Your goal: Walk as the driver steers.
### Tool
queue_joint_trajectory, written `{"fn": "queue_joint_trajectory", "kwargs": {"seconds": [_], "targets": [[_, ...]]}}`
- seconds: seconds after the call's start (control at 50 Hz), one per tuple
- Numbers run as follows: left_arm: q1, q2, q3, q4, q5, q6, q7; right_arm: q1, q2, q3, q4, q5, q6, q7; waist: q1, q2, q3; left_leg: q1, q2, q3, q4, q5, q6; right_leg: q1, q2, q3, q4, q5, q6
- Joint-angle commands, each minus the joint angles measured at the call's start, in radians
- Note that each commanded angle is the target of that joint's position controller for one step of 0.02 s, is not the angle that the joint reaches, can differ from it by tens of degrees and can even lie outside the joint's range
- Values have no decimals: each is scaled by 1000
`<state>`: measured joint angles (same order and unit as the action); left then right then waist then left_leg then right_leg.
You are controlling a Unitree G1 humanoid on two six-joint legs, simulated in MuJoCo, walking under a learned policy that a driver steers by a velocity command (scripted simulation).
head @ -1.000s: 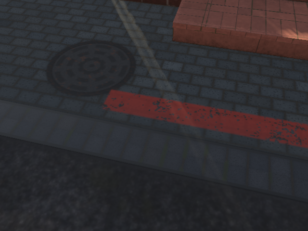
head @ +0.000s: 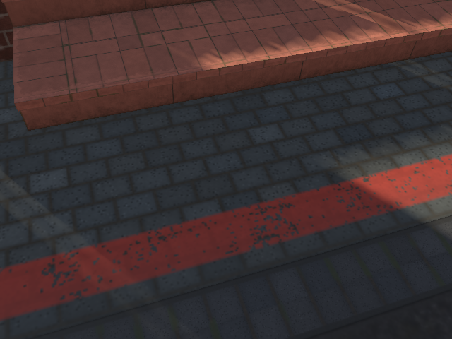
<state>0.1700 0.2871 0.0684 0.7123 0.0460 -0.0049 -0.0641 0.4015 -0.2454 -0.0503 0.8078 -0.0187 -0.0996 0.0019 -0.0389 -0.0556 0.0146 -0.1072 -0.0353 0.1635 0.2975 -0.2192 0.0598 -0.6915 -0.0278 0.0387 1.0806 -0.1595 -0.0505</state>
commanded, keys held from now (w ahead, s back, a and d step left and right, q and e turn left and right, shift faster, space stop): w+e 0.02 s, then w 0.48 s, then w+q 0.50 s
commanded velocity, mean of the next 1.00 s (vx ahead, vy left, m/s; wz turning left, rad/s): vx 0.50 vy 0.00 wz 0.02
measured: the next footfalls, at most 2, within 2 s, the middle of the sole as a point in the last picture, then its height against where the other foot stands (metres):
right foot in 0.24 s outside the picture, level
left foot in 0.78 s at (209, 299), level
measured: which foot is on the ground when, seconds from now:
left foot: down 0.00-0.24, up 0.26-0.76, down 0.78-1.00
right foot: up 0.00-0.22, down 0.24-0.80, up 0.82-1.00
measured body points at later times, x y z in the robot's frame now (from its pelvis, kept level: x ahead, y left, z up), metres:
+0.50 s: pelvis +0.28 -0.05 +0.00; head +0.30 -0.06 +0.45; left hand +0.33 +0.21 -0.13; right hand +0.34 -0.32 -0.13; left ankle +0.35 +0.09 -0.67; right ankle +0.25 -0.11 -0.75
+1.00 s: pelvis +0.57 -0.01 +0.00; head +0.59 +0.01 +0.45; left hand +0.67 +0.25 -0.13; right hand +0.62 -0.28 -0.13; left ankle +0.57 +0.03 -0.74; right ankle +0.61 -0.18 -0.67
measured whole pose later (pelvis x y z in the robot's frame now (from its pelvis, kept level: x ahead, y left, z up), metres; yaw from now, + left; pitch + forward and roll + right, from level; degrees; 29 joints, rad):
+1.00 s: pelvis +0.57 -0.01 +0.00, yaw +6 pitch +0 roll +0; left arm 0.17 0.25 0.03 0.82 0.05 -0.06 -0.01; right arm 0.34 -0.26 -0.07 0.90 0.00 -0.05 0.02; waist -0.02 -0.03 0.05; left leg -0.20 -0.14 -0.01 0.37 -0.17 0.13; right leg -0.57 -0.09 0.04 1.08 -0.26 0.01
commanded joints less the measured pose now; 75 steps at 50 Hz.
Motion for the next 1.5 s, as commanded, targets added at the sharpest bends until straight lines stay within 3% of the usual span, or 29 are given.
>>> {"fn": "queue_joint_trajectory", "kwargs": {"seconds": [0.02,0.16,0.2,0.24,0.26,0.28,0.3,0.32,0.36,0.42,0.5,0.6,0.68,0.76,0.78,0.8,0.82,0.86,0.9,1.0,1.2,1.26,1.3,1.32,1.34,1.36,1.4,1.44,1.5], "targets": [[-51,-2,-11,-71,-6,-10,-11,-16,-83,-10,-43,0,-17,2,31,119,42,-4,262,-111,-143,315,88,-51,-21,-6,-98,129,4],[-236,-26,-38,-119,-3,-27,-11,121,-122,-9,53,-1,8,-8,-27,126,85,145,289,-41,-93,523,85,79,27,-132,-456,48,-54],[-176,-11,-32,-97,4,-34,3,131,-148,-10,81,0,21,-14,12,155,35,194,297,-19,46,850,79,209,86,-167,-503,-53,-92],[91,38,-8,-4,19,-54,21,121,-159,-6,92,11,33,-20,135,141,-122,95,271,28,377,865,53,580,114,-141,-605,-4,-145],[269,120,16,34,35,-58,38,101,-120,6,48,14,28,-18,203,51,-262,-132,235,33,671,470,37,868,-115,114,-600,-85,-196],[285,204,35,45,16,-53,49,175,-25,24,9,37,27,5,140,-170,-375,-523,42,-16,1026,-362,-8,1135,-415,624,-686,-3,-349],[295,175,37,49,-20,-45,59,42,-135,-9,3,17,29,-3,177,3,-317,-610,69,-164,1069,-272,2,1068,-358,579,-721,85,-310],[216,136,24,66,-27,-50,62,-32,-112,-4,-25,25,19,1,133,-1,-168,-626,106,-181,1018,-167,9,926,-310,401,-746,208,-274],[131,56,4,76,-29,-63,56,-22,-84,1,0,7,26,5,50,45,-48,-522,146,-178,887,-107,-4,698,-219,233,-810,320,-202],[133,25,-8,104,-37,-84,54,27,-46,2,28,-19,64,24,0,15,-23,-433,142,-157,819,-76,-30,575,-164,139,-888,335,-188],[199,45,-5,154,-42,-92,53,-145,-42,1,-22,-20,70,34,21,0,56,-543,164,-136,674,86,-53,561,-135,73,-954,320,-182],[257,55,-9,195,-29,-101,56,-307,-31,16,-58,-1,63,41,67,-8,86,-514,123,-118,434,247,-22,621,-142,-39,-977,344,-142],[286,66,-12,231,-21,-98,76,-374,-48,13,-86,-9,58,43,76,7,109,-514,87,-99,336,189,34,760,-195,-86,-934,442,-119],[249,118,-4,239,-11,-79,91,-149,-85,-13,-21,-18,47,31,-32,-11,-43,-218,-44,-19,250,30,116,814,-183,-172,-507,915,-75],[246,120,-7,226,-13,-76,94,10,-132,-35,27,-31,40,24,-96,18,-134,19,-7,-103,218,28,158,664,-158,-193,-263,750,-53],[297,43,-26,170,-45,-85,81,117,-268,-76,28,-43,42,11,-96,224,-275,353,282,-558,198,-9,305,295,-26,-224,160,287,-1],[261,71,-15,155,-32,-95,72,78,-257,-75,32,2,53,19,-67,253,-337,432,391,-941,13,47,372,71,112,-58,344,-344,10],[123,75,-19,112,-28,-114,60,-49,-184,-60,22,16,60,16,-24,83,-84,181,328,-675,-24,66,301,-13,-15,13,275,-170,1],[121,54,-21,105,-9,-94,61,-103,-119,-41,25,19,55,11,48,42,7,-25,234,-528,-64,211,232,91,-63,11,126,-139,22],[48,25,-27,64,5,-38,52,-53,-155,-48,36,22,31,9,55,85,16,-113,149,-428,-111,294,215,99,-66,-31,-59,-38,84],[-281,35,-43,-65,-15,-53,40,113,-163,-51,50,4,44,-8,-65,126,32,109,147,-510,-4,450,160,17,5,-28,-437,133,89],[-210,63,-39,-59,-18,-69,41,59,-185,-56,35,1,39,-22,-13,140,21,100,171,-532,45,514,122,188,24,-20,-551,83,48],[0,104,-17,9,-19,-86,59,21,-190,-54,37,4,27,-14,81,106,-72,65,122,-482,250,690,81,481,61,-45,-633,58,0],[139,147,-3,32,-4,-98,75,27,-159,-44,33,11,19,-4,139,57,-178,-32,70,-436,458,555,62,696,-51,60,-644,-13,-43],[246,228,15,32,19,-95,87,97,-72,-23,9,39,14,0,136,-103,-306,-264,-41,-326,752,125,26,938,-303,433,-683,-173,-125],[226,242,29,60,1,-78,76,177,-103,-27,20,29,22,-3,79,-239,-313,-437,-102,-281,909,-297,22,950,-399,766,-804,-209,-211],[87,81,-1,36,-21,-75,61,23,-129,-25,31,-7,33,3,65,40,-58,-485,-1,-301,926,-142,23,693,-305,508,-835,-227,-183],[81,53,-13,69,-20,-85,62,-39,-111,-21,11,-19,40,19,34,-5,4,-453,45,-285,824,-102,11,585,-217,318,-872,-28,-138],[141,61,-12,121,-32,-112,50,-41,-89,-13,19,-25,55,33,17,-32,-19,-438,48,-253,784,-77,-6,579,-186,207,-887,203,-145]]}}
Keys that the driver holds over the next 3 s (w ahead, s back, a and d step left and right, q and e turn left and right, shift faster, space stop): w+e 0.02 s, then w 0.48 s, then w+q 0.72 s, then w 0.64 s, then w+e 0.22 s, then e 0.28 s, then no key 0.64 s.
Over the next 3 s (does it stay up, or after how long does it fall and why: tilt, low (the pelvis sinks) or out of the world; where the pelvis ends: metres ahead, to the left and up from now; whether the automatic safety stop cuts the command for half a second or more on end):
stays up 1.22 0.17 0.00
